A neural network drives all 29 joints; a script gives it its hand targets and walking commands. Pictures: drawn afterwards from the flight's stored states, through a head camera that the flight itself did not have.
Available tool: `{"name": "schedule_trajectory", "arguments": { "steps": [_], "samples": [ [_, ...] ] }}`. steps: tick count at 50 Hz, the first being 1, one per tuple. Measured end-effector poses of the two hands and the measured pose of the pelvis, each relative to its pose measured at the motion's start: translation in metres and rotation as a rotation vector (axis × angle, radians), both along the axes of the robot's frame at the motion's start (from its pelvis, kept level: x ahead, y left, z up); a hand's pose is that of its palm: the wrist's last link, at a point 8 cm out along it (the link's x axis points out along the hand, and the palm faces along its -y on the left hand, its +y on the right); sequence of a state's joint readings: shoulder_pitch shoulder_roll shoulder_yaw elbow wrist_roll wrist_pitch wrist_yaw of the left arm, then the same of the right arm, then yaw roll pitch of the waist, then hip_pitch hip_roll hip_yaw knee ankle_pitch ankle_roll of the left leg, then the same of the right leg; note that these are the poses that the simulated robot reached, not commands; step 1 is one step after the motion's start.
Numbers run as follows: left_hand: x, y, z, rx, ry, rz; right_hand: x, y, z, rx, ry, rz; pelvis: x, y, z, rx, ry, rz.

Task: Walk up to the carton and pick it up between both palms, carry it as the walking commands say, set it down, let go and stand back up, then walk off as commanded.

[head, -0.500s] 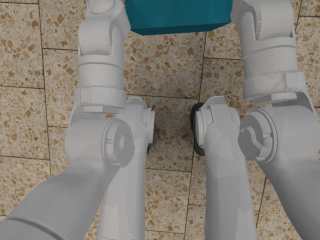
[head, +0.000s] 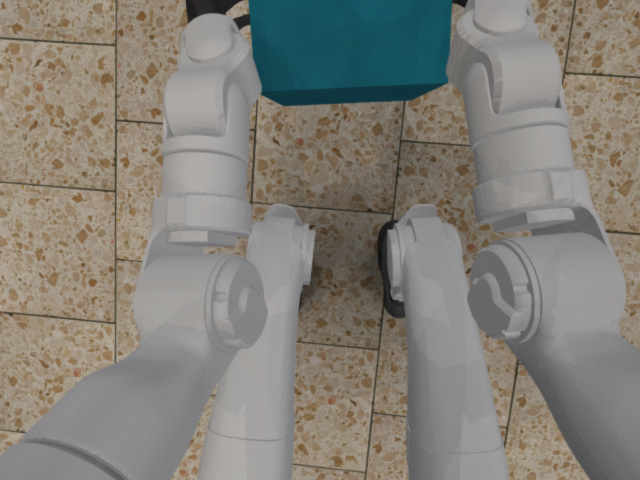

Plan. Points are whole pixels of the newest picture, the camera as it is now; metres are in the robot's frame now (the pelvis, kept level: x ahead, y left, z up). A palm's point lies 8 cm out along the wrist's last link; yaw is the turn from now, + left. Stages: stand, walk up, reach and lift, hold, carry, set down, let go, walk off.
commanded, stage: reach and lift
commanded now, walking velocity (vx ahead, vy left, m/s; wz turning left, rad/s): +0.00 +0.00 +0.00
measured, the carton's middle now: (346, 6) +0.56 +0.01 -0.16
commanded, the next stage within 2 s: none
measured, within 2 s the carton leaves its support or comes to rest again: neither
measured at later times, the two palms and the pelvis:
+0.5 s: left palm (182, 23) +0.49 +0.14 -0.01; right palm out of the picture +0.51 -0.11 -0.01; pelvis +0.00 +0.01 +0.05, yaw -1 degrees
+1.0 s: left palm (129, 19) +0.47 +0.14 +0.06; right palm out of the picture +0.48 -0.11 +0.06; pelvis +0.00 +0.00 +0.11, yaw -1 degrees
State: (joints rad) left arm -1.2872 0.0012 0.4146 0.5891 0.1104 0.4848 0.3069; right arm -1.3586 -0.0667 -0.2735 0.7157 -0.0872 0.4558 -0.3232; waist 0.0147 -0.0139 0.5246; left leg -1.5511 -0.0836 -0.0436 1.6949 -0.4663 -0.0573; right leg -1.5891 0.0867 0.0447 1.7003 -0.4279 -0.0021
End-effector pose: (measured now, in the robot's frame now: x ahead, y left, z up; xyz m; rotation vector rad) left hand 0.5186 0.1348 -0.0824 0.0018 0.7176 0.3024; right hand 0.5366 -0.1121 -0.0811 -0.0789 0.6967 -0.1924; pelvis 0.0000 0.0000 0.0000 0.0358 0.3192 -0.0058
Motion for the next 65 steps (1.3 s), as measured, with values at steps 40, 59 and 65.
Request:
{"name": "schedule_trajectory", "arguments": {
  "steps": [40,59,65],
  "samples": [
    [-0.040,0.001,0.111,0.001,-0.015,-0.004,-0.041,0.001,0.111,0.007,-0.009,-0.011,0.000,0.002,0.085,-0.009,-0.147,-0.014],
    [-0.058,0.004,0.168,-0.019,-0.028,0.002,-0.062,0.004,0.169,0.017,-0.021,-0.029,-0.001,-0.003,0.128,-0.012,-0.224,-0.013],
    [-0.060,0.004,0.188,-0.009,-0.037,0.006,-0.061,0.004,0.187,0.026,-0.028,-0.023,0.002,-0.001,0.143,-0.016,-0.240,-0.012]
  ]
}}
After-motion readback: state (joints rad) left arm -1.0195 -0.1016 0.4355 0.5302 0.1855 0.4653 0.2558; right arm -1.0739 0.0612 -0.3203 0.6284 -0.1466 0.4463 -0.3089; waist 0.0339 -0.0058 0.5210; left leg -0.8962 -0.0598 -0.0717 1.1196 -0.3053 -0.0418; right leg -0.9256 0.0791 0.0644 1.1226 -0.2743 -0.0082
